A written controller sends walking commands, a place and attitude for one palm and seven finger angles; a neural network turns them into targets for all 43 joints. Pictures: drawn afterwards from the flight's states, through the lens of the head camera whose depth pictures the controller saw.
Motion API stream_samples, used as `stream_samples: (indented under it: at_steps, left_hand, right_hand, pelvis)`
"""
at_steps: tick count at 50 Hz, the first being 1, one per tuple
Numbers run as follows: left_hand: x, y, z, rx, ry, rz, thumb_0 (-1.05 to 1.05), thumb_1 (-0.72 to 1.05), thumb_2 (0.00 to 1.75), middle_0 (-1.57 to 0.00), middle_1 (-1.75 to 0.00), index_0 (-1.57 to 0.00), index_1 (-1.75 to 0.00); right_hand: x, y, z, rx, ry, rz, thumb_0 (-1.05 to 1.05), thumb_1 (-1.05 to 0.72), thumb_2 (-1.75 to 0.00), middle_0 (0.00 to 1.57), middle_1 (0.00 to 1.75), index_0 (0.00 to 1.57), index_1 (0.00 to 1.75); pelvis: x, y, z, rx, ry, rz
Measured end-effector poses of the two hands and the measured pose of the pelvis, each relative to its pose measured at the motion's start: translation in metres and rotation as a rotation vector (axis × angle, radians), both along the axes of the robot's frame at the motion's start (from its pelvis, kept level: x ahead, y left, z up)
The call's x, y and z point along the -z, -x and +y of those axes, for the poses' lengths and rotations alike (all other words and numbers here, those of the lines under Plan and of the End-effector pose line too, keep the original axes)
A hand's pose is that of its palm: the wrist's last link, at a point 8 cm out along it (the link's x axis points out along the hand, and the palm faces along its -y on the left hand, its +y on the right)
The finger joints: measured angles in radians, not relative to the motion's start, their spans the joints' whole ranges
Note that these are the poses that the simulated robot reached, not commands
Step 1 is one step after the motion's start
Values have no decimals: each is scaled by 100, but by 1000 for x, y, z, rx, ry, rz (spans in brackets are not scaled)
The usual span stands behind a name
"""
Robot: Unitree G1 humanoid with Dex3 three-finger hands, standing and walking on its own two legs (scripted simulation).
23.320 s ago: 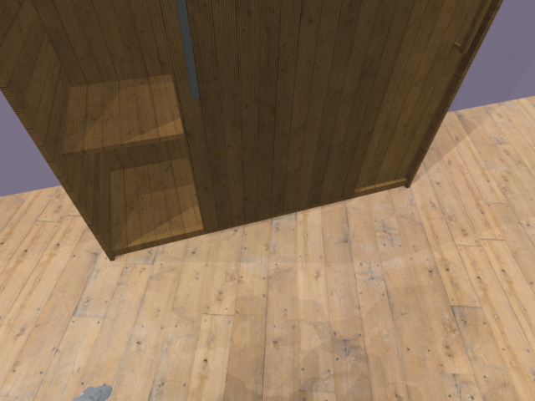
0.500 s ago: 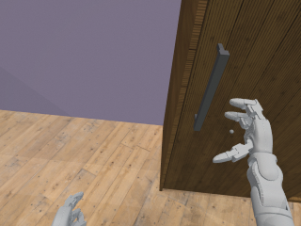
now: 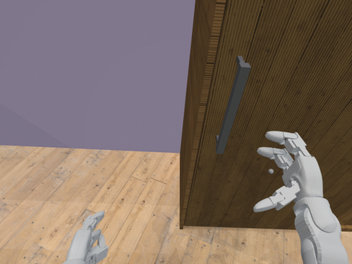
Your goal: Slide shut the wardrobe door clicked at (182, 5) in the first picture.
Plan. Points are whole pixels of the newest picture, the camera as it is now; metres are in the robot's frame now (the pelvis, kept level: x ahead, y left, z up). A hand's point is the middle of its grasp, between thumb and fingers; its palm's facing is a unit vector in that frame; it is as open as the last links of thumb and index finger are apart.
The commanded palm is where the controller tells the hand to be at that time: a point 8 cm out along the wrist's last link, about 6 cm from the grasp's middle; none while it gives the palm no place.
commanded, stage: draw the hand back to the body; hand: right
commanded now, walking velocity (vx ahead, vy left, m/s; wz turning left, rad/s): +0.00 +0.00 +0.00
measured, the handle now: (228, 110) +0.47 -0.13 +0.13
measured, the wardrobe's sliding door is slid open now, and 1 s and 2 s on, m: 0.00 0.00 0.00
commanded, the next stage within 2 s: step back with the hand held close in 1.48 s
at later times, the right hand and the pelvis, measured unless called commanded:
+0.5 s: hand (305, 181) +0.24 -0.23 +0.15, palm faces +0.22 +0.96 -0.19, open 14.3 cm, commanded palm +0.20 -0.27 +0.16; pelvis +0.00 +0.00 +0.01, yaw +0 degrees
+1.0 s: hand (338, 186) +0.22 -0.27 +0.17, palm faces +0.41 +0.84 -0.35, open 9.8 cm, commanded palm +0.17 -0.31 +0.18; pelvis +0.02 -0.02 +0.01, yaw +1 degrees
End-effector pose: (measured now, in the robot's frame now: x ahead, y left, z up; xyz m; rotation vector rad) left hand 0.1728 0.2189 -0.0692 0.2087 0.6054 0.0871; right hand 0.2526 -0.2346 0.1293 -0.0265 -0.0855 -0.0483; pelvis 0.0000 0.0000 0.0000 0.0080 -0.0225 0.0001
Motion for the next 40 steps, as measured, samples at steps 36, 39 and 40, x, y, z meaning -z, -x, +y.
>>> stream_samples:
  at_steps: [36, 39, 40]
  left_hand:
    - [-10, -6, -15, 30, -30, 10, 1, 90, 90, -21, -30, -20, -30]
    - [-8, -6, -18, 26, -25, 23, 1, 90, 90, -21, -30, -20, -30]
    - [-8, -6, -19, 25, -22, 24, 1, 90, 90, -21, -30, -20, -30]
  right_hand:
    - [-34, 62, -55, 317, 287, -48, -1, 10, -42, 24, 88, 24, 88]
    - [-39, 63, -59, 329, 306, -61, 0, -1, -48, 24, 82, 23, 82]
    - [-40, 64, -61, 332, 313, -65, 0, -4, -49, 24, 80, 23, 80]
  pelvis:
    - [-12, -7, -13, -15, 0, -59]
    - [-13, -10, -15, -18, 1, -62]
    - [-13, -11, -16, -19, 1, -63]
